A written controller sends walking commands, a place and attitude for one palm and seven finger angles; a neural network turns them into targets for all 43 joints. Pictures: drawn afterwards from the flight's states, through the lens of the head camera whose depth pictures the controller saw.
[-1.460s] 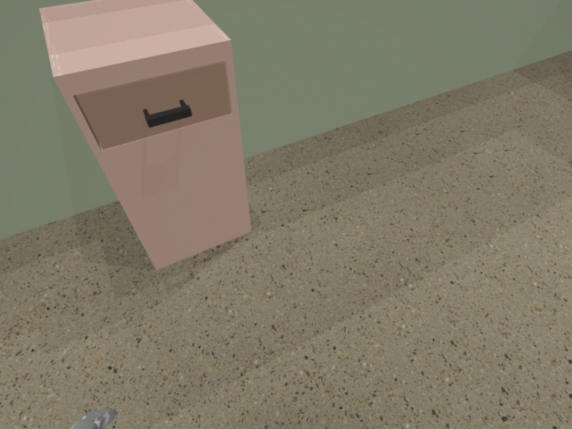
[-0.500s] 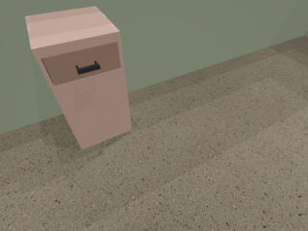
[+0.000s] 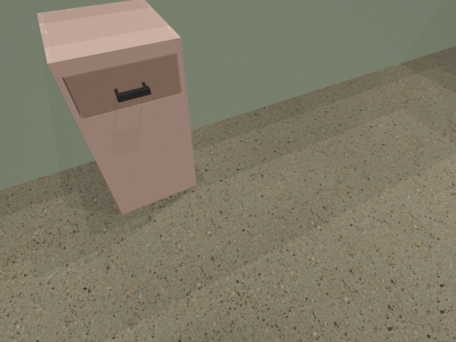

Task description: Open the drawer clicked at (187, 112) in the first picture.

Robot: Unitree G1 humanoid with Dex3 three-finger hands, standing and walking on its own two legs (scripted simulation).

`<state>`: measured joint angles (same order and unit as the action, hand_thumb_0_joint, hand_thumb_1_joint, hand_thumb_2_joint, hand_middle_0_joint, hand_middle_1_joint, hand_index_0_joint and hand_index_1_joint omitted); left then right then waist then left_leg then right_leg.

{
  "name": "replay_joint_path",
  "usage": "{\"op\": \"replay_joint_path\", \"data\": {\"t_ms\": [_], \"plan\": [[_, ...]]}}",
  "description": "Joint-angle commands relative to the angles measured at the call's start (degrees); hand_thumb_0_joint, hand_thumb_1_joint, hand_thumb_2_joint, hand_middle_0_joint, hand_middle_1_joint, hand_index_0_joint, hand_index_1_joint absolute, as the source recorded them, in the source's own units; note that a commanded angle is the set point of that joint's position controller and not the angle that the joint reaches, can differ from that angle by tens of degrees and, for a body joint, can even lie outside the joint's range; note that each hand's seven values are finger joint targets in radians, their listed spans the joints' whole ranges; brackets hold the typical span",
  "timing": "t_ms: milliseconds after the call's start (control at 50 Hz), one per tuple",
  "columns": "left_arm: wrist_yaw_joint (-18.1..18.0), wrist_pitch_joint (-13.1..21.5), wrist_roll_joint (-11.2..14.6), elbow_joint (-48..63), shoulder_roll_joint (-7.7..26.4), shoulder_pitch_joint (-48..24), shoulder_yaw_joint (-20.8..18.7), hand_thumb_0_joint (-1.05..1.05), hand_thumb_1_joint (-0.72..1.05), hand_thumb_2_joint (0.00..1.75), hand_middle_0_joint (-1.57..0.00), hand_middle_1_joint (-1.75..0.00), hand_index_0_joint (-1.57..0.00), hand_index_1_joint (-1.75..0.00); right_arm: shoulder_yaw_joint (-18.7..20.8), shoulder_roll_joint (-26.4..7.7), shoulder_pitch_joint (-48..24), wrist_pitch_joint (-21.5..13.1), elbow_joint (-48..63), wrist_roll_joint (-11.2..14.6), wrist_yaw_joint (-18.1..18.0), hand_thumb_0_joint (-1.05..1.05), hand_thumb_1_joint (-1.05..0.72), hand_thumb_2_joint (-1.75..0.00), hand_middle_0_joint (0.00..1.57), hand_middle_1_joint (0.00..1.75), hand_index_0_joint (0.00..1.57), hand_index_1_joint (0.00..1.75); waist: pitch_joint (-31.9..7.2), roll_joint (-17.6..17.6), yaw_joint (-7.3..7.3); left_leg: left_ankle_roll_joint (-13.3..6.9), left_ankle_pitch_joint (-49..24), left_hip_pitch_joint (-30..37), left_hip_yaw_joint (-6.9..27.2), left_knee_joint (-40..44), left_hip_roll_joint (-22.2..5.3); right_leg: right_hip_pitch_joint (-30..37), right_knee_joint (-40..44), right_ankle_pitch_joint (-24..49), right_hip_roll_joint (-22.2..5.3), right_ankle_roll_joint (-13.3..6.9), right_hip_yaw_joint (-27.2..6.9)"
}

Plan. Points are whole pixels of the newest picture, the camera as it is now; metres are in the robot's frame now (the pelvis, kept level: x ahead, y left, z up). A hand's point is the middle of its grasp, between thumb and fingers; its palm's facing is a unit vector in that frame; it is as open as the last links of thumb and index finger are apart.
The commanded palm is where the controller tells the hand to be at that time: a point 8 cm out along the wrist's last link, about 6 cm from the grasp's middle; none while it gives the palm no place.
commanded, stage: walk to a spot facing it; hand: left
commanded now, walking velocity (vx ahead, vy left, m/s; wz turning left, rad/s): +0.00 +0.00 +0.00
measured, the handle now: (132, 91) +0.90 +0.39 -0.08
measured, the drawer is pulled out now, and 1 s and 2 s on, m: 0.00 0.00 0.00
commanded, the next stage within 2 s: none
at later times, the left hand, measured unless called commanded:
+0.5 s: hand out of the picture +0.06 +0.18 -0.18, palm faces -0.13 -0.95 -0.28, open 7.4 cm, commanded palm none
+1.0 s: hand (146, 334) +0.17 +0.18 -0.19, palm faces -0.30 -0.93 -0.20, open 7.4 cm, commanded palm none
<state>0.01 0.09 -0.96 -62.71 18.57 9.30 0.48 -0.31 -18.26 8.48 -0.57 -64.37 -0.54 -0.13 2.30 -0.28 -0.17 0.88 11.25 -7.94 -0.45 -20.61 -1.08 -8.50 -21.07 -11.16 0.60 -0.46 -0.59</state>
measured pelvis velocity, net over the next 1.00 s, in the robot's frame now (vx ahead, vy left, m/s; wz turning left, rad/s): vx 0.16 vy -0.01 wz -0.45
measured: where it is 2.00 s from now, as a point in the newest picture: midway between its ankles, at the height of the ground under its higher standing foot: (254, 311)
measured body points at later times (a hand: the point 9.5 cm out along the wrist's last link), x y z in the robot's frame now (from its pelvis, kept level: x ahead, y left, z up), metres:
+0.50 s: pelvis +0.00 -0.03 -0.03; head +0.01 -0.05 +0.42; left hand +0.07 +0.23 -0.16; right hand +0.03 -0.29 -0.19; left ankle -0.01 +0.12 -0.73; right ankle -0.01 -0.11 -0.75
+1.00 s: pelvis +0.16 -0.01 -0.02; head +0.18 -0.01 +0.43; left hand +0.19 +0.23 -0.18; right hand +0.20 -0.29 -0.14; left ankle +0.26 +0.07 -0.75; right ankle -0.01 -0.10 -0.74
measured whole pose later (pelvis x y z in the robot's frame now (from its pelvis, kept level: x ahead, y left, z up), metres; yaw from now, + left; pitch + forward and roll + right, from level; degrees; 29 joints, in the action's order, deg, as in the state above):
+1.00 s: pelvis +0.16 -0.01 -0.02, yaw -26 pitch +1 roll -1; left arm -0.2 1.6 -1.5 -58.8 10.7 26.5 -4.0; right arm 2.3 -10.9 5.8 -2.9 -50.9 -0.9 0.5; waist 0.8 -1.1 3.9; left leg 1.0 11.2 -22.4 -3.1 -33.3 -3.0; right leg -5.3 -32.2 -25.8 4.6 -1.4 -13.0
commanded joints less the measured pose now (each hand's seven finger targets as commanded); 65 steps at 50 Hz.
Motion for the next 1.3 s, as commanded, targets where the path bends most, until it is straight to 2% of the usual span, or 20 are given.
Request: {"op": "replay_joint_path", "data": {"t_ms": [0, 220, 320, 360, 400, 420, 440, 460, 480, 560, 840, 880, 920, 940, 980, 1000, 1040, 1080, 1140, 1280], "plan": [[-0.8, 1.5, 0.3, 3.7, 11.4, -2.1, -2.0, 0.00, 0.90, 0.90, -0.20, -0.30, -0.20, -0.30, 2.1, -11.4, -2.4, -1.4, 3.3, 0.1, -0.8, 0.00, -0.90, -0.90, 0.20, 0.30, 0.20, 0.30, -4.7, 0.5, 0.23, -2.1, -7.0, 1.7, 5.3, 3.0, -5.9, 0.3, 3.4, 6.2, -7.1, -1.1, -5.8], [-0.8, -1.7, 0.1, 6.4, 6.0, 1.4, -2.5, 0.00, 0.90, 0.90, -0.20, -0.30, -0.20, -0.30, 2.9, -6.7, 1.9, 0.7, 5.7, -0.2, -1.8, 0.00, -0.90, -0.90, 0.20, 0.30, 0.20, 0.30, -2.6, 2.4, -0.15, -2.3, -7.9, 2.0, 2.0, -1.8, -9.2, -8.4, -6.8, 11.4, -4.0, -0.4, -6.4], [0.0, -2.9, -0.2, 9.7, 3.2, 3.3, -3.7, 0.00, 0.90, 0.90, -0.20, -0.30, -0.20, -0.30, 4.8, -8.3, 0.3, 0.7, 9.4, -0.4, -1.9, 0.00, -0.90, -0.90, 0.20, 0.30, 0.20, 0.30, -1.9, 11.5, 0.55, -9.8, -13.1, -0.8, 6.3, 1.8, -19.4, -14.3, -27.5, -15.0, -0.7, 1.3, -0.9], [0.7, -3.0, -0.1, 10.3, 2.2, 5.7, -4.2, 0.00, 0.90, 0.90, -0.20, -0.30, -0.20, -0.30, 5.1, -7.9, -1.6, 0.5, 10.9, -0.7, -1.7, 0.00, -0.90, -0.90, 0.20, 0.30, 0.20, 0.30, -3.2, 11.1, 1.89, -10.3, -5.0, -3.3, 4.5, 1.2, -21.2, -10.9, -27.7, -18.8, -3.2, 0.7, -0.9], [1.5, -2.2, -0.6, 8.7, 1.3, 12.6, -4.8, 0.00, 0.90, 0.90, -0.20, -0.30, -0.20, -0.30, 5.3, -7.5, -4.6, 0.9, 11.8, -0.9, -1.1, 0.00, -0.90, -0.90, 0.20, 0.30, 0.20, 0.30, -4.2, 6.6, 5.82, -5.6, 10.7, -10.6, -0.8, -8.2, -16.6, 0.3, -15.1, -11.2, -2.0, 0.6, 1.5], [1.3, -1.5, -1.1, 7.8, 4.3, 16.1, -5.4, 0.00, 0.90, 0.90, -0.20, -0.30, -0.20, -0.30, 5.0, -5.1, -4.9, 1.5, 12.7, -0.5, -0.7, 0.00, -0.90, -0.90, 0.20, 0.30, 0.20, 0.30, -3.2, -6.7, 7.39, -1.7, 21.0, -18.0, -6.2, -21.8, -9.3, 3.4, -3.5, -14.5, -4.7, -0.7, -6.1], [0.2, -0.6, -1.5, 8.2, 10.2, 17.8, -6.4, 0.00, 0.90, 0.90, -0.20, -0.30, -0.20, -0.30, 3.8, 0.2, -5.0, 1.6, 15.5, -0.4, -0.3, 0.00, -0.90, -0.90, 0.20, 0.30, 0.20, 0.30, 1.9, -25.8, 7.29, 2.1, 28.3, -34.6, -8.3, -41.2, -0.2, 4.1, 10.9, -22.6, -18.7, -5.7, -34.7], [-0.8, -0.3, -0.3, 9.0, 9.7, 18.9, -6.3, 0.00, 0.90, 0.90, -0.20, -0.30, -0.20, -0.30, 4.1, -2.5, -8.0, 1.2, 17.0, -0.9, 0.0, 0.00, -0.90, -0.90, 0.20, 0.30, 0.20, 0.30, 4.4, -18.1, 7.65, 1.0, 22.1, -34.8, 0.3, -44.8, -1.9, 0.0, 15.5, -22.7, -20.8, -7.9, -39.4], [-0.8, 0.2, -0.3, 10.0, 8.1, 14.8, -6.3, 0.00, 0.90, 0.90, -0.20, -0.30, -0.20, -0.30, 4.6, -3.2, -5.8, 0.8, 16.2, -0.7, 0.4, 0.00, -0.90, -0.90, 0.20, 0.30, 0.20, 0.30, 4.1, -12.5, 4.48, 0.4, 15.1, -33.3, 1.7, -45.1, -4.2, -1.0, 15.2, -27.3, -18.7, -9.2, -34.8], [-0.4, 2.4, 0.0, 10.4, 3.2, 12.6, -5.3, 0.00, 0.90, 0.90, -0.20, -0.30, -0.20, -0.30, 4.9, -1.4, -3.1, -0.2, 14.0, -1.1, 0.9, 0.00, -0.90, -0.90, 0.20, 0.30, 0.20, 0.30, 2.1, -2.5, 1.73, 1.8, 4.5, -29.0, 0.9, -43.6, -5.1, -1.8, 10.6, -11.1, -13.0, -9.4, -24.6], [-1.2, 3.3, -0.8, 6.7, 1.8, 20.1, -5.8, 0.00, 0.90, 0.90, -0.20, -0.30, -0.20, -0.30, 4.3, 2.7, -10.2, -2.2, 18.7, -0.3, 0.9, 0.00, -0.90, -0.90, 0.20, 0.30, 0.20, 0.30, 0.9, -7.5, 4.85, 2.6, 5.8, -28.8, -1.4, -24.7, -3.0, 8.2, 4.3, 13.2, -11.5, -10.9, -23.2], [-1.3, 3.1, -0.8, 7.3, 2.4, 17.9, -6.1, 0.00, 0.90, 0.90, -0.20, -0.30, -0.20, -0.30, 4.4, 2.5, -8.6, -2.6, 18.8, 0.0, 0.8, 0.00, -0.90, -0.90, 0.20, 0.30, 0.20, 0.30, 1.2, -8.8, 3.78, 1.7, 6.7, -21.2, -1.4, -19.3, -1.9, 4.0, 2.2, 16.4, -11.1, -10.1, -23.3], [-1.2, 3.1, -0.6, 8.3, 3.1, 13.5, -6.7, 0.00, 0.90, 0.90, -0.20, -0.30, -0.20, -0.30, 4.9, 1.1, 1.2, -3.2, 16.0, 0.1, 0.1, 0.00, -0.90, -0.90, 0.20, 0.30, 0.20, 0.30, -2.1, -6.9, -1.49, 0.8, 2.3, -4.5, -2.0, -8.6, -0.6, -3.2, -6.0, 18.3, -7.6, -7.5, -20.4], [-0.9, 3.2, -0.1, 8.8, 2.0, 12.5, -6.8, 0.00, 0.90, 0.90, -0.20, -0.30, -0.20, -0.30, 5.5, -2.0, 10.5, -3.5, 13.0, 0.0, -0.9, 0.00, -0.90, -0.90, 0.20, 0.30, 0.20, 0.30, -6.5, -2.4, -5.10, 0.3, 0.2, 10.5, -0.8, -5.5, -2.6, -9.9, -15.8, 16.3, -3.3, -5.7, -17.0], [0.2, 3.2, 0.7, 10.4, -3.0, 14.9, -6.2, 0.00, 0.90, 0.90, -0.20, -0.30, -0.20, -0.30, 7.0, -10.4, 20.2, -3.5, 10.9, -0.7, -1.3, 0.00, -0.90, -0.90, 0.20, 0.30, 0.20, 0.30, -12.4, 19.5, -5.80, -7.3, 6.1, 20.9, 30.2, 4.9, -28.8, -28.7, -46.2, -21.6, 4.8, -0.6, -4.4], [0.3, 2.9, 0.1, 10.8, -1.6, 12.6, -6.5, 0.00, 0.90, 0.90, -0.20, -0.30, -0.20, -0.30, 6.2, -8.2, 16.1, -2.9, 12.4, -0.7, -1.2, 0.00, -0.90, -0.90, 0.20, 0.30, 0.20, 0.30, -6.4, 11.3, -4.68, -9.5, 11.0, 11.8, 29.9, 7.7, -29.1, -28.3, -51.0, -19.7, 0.5, -0.8, -5.5], [1.1, 1.6, -0.8, 10.3, -2.1, 10.5, -6.8, 0.00, 0.90, 0.90, -0.20, -0.30, -0.20, -0.30, 4.6, -1.7, 7.5, -3.3, 14.1, -0.7, -1.2, 0.00, -0.90, -0.90, 0.20, 0.30, 0.20, 0.30, 3.0, 10.0, -0.60, -7.6, 14.9, -3.7, 19.2, 10.5, -24.2, -28.5, -55.1, -12.8, -3.3, 0.0, -2.6], [2.1, 0.1, -1.2, 10.1, -3.3, 11.1, -6.8, 0.00, 0.90, 0.90, -0.20, -0.30, -0.20, -0.30, 3.4, 1.8, 6.0, -3.9, 13.7, -0.7, -1.4, 0.00, -0.90, -0.90, 0.20, 0.30, 0.20, 0.30, 5.8, 8.9, 1.87, -5.4, -1.1, -8.1, 6.6, 9.1, -19.2, -25.9, -52.5, -7.3, -4.9, 0.8, -1.0], [2.2, -1.1, -0.7, 10.4, -5.0, 11.2, -6.4, 0.00, 0.90, 0.90, -0.20, -0.30, -0.20, -0.30, 3.5, 1.4, 8.4, -4.3, 12.2, -0.6, -1.9, 0.00, -0.90, -0.90, 0.20, 0.30, 0.20, 0.30, 1.4, 7.1, 2.45, -6.3, -23.1, -2.7, -3.6, 5.0, -17.9, -26.3, -51.0, -4.6, -5.2, 2.0, 0.7], [2.4, -2.4, -0.9, 14.3, -5.8, -0.4, -5.6, 0.00, 0.90, 0.90, -0.20, -0.30, -0.20, -0.30, 3.9, 0.5, 12.8, -3.3, 9.6, -0.8, -2.1, 0.00, -0.90, -0.90, 0.20, 0.30, 0.20, 0.30, 1.5, 7.8, -0.29, -6.6, -34.4, 5.1, -11.2, 1.3, -17.0, -28.7, -35.3, 0.4, -4.9, 2.8, 5.4]]}}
